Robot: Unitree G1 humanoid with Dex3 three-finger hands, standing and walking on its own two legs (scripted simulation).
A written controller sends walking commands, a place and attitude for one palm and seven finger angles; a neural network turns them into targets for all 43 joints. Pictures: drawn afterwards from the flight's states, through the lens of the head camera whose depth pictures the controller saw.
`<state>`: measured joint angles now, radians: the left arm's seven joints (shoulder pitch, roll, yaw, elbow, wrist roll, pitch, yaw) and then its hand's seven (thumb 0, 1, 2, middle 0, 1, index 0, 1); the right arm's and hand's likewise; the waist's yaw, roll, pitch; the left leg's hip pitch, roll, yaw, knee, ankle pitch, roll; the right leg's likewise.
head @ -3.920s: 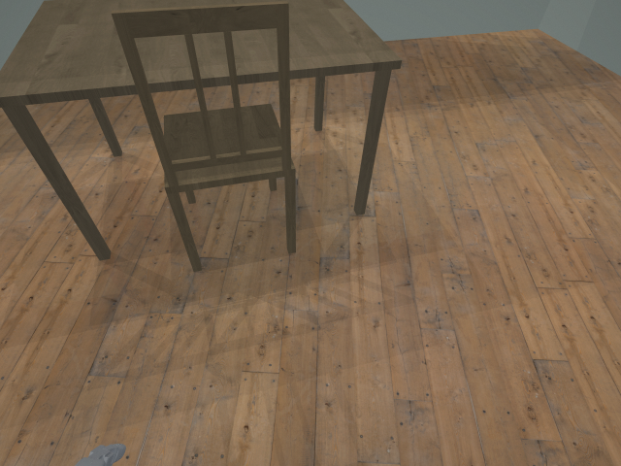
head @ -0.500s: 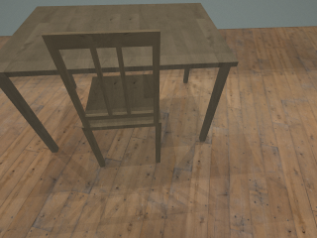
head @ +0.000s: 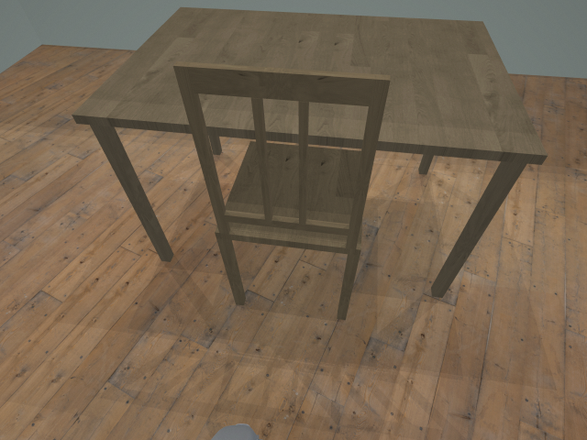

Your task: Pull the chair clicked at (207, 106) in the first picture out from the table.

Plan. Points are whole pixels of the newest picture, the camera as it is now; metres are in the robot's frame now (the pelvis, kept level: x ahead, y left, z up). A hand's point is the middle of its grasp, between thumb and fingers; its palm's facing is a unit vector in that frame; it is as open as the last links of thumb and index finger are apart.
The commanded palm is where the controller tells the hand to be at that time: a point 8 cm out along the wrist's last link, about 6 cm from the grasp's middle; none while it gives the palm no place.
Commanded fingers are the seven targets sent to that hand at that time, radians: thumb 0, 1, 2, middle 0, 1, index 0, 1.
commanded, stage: take the last steps up to it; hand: left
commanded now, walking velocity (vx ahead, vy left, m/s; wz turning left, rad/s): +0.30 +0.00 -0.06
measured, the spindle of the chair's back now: (263, 166) +0.68 +0.15 -0.07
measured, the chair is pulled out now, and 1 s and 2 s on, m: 0.00 0.00 0.00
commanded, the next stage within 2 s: come to a stop and stand still in 0.44 s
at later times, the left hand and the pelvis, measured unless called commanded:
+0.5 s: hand (184, 371) +0.24 +0.23 -0.17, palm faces -0.01 -0.98 -0.19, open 7.4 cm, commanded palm none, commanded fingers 0.00 0.90 0.90 -0.20 -0.30 -0.20 -0.30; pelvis +0.15 +0.05 -0.01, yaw -3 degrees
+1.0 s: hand (186, 370) +0.25 +0.23 -0.18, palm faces -0.02 -0.97 -0.24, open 7.3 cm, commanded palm none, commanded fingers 0.00 0.90 0.90 -0.20 -0.30 -0.20 -0.30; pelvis +0.17 +0.05 -0.01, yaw -4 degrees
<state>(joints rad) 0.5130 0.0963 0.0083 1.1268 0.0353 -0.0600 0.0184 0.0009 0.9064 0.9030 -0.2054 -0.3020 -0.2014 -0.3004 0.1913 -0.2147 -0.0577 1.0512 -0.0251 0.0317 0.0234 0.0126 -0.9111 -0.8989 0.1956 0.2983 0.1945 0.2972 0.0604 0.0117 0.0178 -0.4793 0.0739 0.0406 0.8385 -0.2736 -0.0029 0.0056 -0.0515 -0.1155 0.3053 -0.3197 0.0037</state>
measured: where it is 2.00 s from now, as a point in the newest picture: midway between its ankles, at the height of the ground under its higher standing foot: outside the picture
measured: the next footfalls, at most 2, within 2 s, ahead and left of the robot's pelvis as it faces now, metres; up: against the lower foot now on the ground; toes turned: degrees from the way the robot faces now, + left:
left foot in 0.10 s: +0.11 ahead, +0.14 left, +0.00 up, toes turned +6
right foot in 0.60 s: +0.29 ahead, -0.07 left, +0.00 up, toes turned -9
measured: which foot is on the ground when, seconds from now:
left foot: up 0.00-0.08, down 0.10-0.60, up 0.62-1.00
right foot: down 0.00-0.12, up 0.14-0.58, down 0.60-1.00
